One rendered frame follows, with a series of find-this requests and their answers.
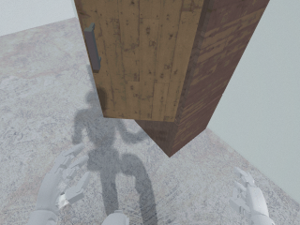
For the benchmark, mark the left robot hand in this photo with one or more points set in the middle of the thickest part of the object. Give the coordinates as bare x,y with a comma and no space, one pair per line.
57,180

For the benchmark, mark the right robot hand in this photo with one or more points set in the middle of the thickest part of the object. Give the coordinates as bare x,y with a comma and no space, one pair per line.
252,202

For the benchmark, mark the left robot shin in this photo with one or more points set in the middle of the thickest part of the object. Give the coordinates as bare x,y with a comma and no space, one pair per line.
118,211

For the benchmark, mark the robot left thigh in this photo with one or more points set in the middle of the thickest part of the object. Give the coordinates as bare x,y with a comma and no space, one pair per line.
116,219

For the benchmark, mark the right robot forearm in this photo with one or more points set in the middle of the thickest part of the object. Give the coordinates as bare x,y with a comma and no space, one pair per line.
261,220

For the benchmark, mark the handle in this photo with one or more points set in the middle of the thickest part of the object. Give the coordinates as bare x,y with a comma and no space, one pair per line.
92,46

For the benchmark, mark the left robot forearm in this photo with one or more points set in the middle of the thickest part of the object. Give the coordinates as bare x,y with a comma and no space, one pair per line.
42,217

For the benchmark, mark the cupboard door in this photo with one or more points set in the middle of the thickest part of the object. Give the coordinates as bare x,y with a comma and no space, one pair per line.
145,46

